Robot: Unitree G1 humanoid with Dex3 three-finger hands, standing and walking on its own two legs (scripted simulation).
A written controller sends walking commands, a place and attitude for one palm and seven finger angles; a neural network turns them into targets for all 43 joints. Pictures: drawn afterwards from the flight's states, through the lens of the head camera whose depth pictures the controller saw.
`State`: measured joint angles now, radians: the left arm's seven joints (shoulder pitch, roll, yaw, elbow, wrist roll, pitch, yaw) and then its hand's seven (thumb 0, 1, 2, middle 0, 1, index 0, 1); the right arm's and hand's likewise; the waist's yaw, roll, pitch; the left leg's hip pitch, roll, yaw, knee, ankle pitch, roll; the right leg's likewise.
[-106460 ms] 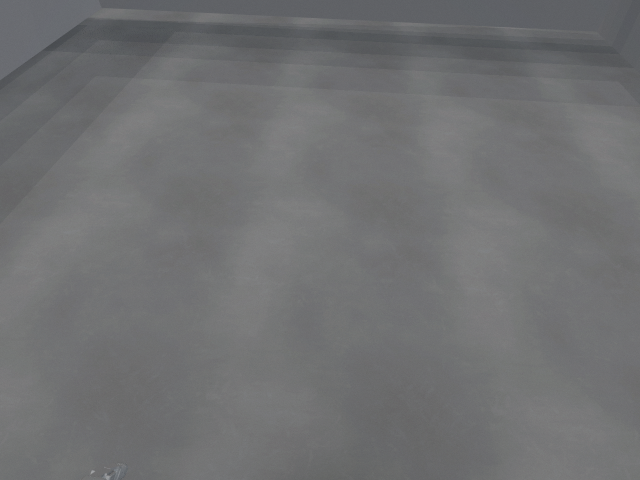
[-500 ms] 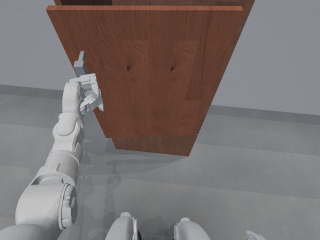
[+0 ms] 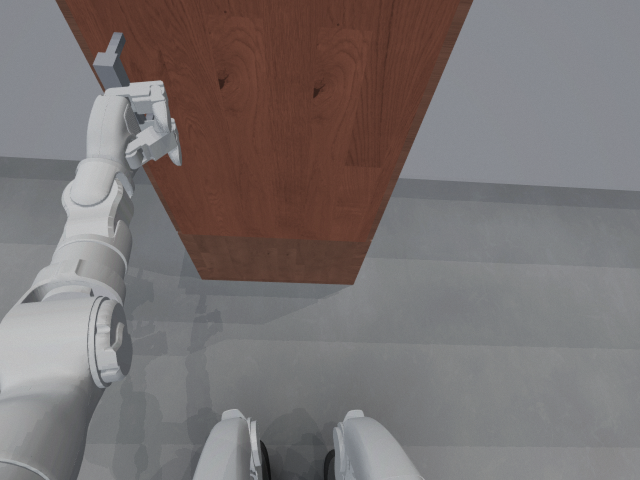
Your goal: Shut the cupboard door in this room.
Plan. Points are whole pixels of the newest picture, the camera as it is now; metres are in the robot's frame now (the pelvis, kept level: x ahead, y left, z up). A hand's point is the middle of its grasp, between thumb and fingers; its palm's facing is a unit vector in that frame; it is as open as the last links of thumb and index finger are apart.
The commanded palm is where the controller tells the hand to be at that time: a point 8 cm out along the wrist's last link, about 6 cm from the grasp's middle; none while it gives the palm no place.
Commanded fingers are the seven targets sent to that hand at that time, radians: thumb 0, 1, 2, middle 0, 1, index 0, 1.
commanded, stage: push the door shut along its arc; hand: left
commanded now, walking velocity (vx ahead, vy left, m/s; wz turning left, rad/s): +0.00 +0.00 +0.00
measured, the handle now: (132, 95) +0.59 +0.19 +0.08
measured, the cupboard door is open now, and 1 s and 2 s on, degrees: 0 0 0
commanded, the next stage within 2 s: pull the fist back off the door in 0.18 s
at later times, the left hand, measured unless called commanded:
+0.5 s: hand (182, 127) +0.53 +0.12 +0.08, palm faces +0.14 -0.99 -0.03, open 3.2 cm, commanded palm +0.52 +0.15 +0.08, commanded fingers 0.00 0.90 0.90 -1.30 -1.50 -1.30 -1.50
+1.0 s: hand (188, 156) +0.49 +0.12 +0.07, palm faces +0.09 -1.00 -0.02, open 3.1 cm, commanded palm +0.44 +0.16 +0.08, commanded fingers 0.00 0.90 0.90 -1.30 -1.50 -1.30 -1.50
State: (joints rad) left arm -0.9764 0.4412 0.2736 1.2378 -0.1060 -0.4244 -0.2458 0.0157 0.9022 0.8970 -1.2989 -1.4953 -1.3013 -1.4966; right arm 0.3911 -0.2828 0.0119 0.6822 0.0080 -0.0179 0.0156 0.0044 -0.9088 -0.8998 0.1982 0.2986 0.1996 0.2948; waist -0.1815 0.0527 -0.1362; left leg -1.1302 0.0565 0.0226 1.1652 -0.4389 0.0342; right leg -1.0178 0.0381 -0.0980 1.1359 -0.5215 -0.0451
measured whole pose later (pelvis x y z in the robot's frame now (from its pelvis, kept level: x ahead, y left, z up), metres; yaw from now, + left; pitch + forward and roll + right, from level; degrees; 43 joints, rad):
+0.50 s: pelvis -0.04 +0.00 -0.02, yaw +0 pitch +25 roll -4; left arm -1.17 0.41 0.28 1.35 0.03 -0.39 0.16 0.02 0.90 0.90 -1.30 -1.50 -1.35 -1.50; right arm 0.37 -0.27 0.04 0.68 -0.06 -0.09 0.05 0.00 -0.91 -0.90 0.20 0.30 0.20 0.29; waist -0.24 0.05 -0.15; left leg -1.28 0.04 -0.01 1.22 -0.39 0.04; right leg -1.16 0.03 -0.13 1.20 -0.48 -0.04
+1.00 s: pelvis +0.03 -0.01 +0.02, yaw -1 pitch +21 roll -1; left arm -0.65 0.23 0.26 0.91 -0.09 -0.46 0.05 0.02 0.90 0.90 -1.30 -1.50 -1.30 -1.50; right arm 0.42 -0.24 -0.01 0.65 -0.01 0.02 0.06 0.01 -0.91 -0.90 0.20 0.30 0.20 0.29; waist -0.13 0.05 -0.14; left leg -0.98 0.05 0.05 1.05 -0.44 0.02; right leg -0.89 0.05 -0.05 1.04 -0.52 -0.05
